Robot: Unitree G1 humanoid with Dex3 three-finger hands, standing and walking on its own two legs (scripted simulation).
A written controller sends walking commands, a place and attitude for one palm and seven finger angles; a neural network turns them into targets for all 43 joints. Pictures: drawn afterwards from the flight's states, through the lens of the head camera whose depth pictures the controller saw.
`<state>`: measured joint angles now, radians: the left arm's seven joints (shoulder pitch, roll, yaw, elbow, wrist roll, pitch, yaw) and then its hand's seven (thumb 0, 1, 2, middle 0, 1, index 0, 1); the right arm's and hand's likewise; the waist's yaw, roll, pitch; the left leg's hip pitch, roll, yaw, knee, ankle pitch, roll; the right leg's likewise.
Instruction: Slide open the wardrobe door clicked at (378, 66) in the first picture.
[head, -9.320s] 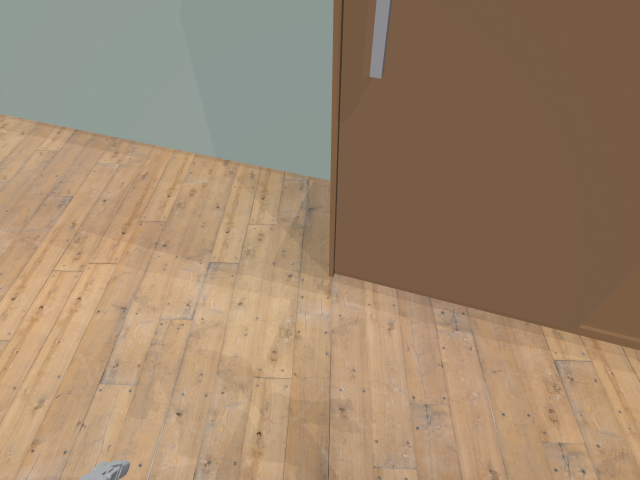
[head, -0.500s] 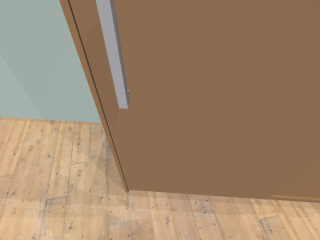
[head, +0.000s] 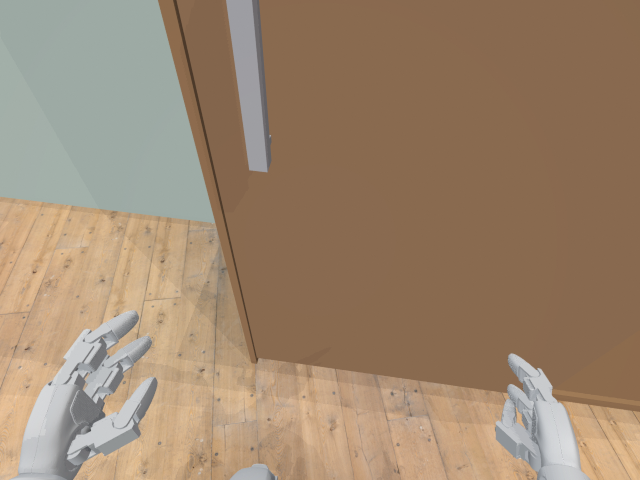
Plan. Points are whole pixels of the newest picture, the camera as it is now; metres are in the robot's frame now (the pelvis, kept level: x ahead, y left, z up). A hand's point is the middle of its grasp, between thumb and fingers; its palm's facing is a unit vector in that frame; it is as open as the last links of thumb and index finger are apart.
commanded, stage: raise the hand with hooked fingers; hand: left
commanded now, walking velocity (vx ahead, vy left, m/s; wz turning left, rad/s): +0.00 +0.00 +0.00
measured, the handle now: (254, 54) +0.51 +0.13 +0.27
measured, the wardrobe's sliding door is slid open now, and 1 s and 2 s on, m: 0.00 0.00 0.00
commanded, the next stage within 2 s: move the hooked fingers beside the handle in 1.64 s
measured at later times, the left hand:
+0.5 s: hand (77, 312) +0.23 +0.26 +0.15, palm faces +0.02 -1.00 -0.08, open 11.8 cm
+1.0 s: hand out of the picture +0.27 +0.29 +0.25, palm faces +0.07 -0.99 -0.13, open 13.9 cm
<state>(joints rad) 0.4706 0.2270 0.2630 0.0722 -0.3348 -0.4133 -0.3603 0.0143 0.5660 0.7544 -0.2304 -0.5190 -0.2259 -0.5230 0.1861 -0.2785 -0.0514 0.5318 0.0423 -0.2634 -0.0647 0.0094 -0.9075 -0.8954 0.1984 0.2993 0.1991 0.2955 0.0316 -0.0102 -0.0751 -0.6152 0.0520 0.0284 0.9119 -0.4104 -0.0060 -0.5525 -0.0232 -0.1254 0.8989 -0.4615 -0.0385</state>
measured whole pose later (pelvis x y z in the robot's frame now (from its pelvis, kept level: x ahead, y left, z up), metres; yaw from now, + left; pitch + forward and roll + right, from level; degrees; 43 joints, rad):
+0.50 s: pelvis +0.01 +0.02 +0.03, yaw +0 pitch +1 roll -1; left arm 0.27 0.34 0.35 -0.05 -0.37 -0.11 -0.39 0.01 -0.02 0.51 -0.27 -0.89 -0.27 -0.90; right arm 0.27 -0.26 0.04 0.65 0.06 -0.33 -0.10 0.01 -0.90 -0.90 0.20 0.30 0.20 0.30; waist 0.03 0.05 -0.03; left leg -0.37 0.03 0.05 0.66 -0.31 0.02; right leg -0.30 -0.03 -0.11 0.62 -0.34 -0.01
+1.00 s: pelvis +0.01 +0.02 +0.05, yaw +1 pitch -4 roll -1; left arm -0.10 0.49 0.47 0.01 -0.35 0.21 -0.44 -0.01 -0.48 0.31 -0.31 -1.19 -0.30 -1.19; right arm 0.20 -0.24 0.11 0.63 0.09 -0.26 -0.11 0.01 -0.90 -0.90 0.20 0.30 0.20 0.30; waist 0.07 0.06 0.00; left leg -0.19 0.01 0.04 0.47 -0.22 0.02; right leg -0.12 -0.03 -0.12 0.44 -0.26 -0.01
